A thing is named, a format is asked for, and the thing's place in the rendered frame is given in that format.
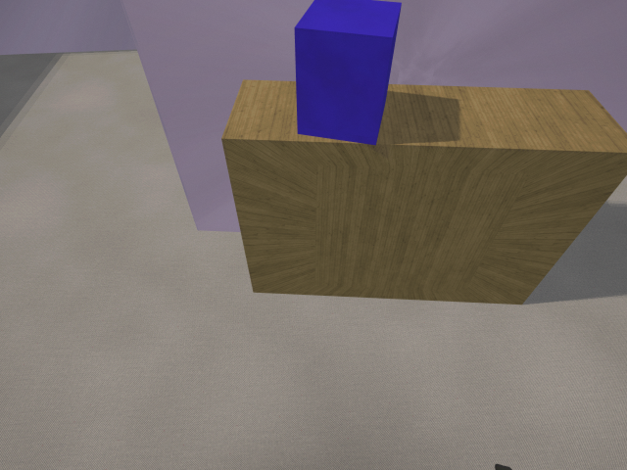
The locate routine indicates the carton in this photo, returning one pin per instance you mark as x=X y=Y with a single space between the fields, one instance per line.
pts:
x=344 y=51

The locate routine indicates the pedestal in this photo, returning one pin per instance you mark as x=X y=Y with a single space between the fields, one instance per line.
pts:
x=471 y=194

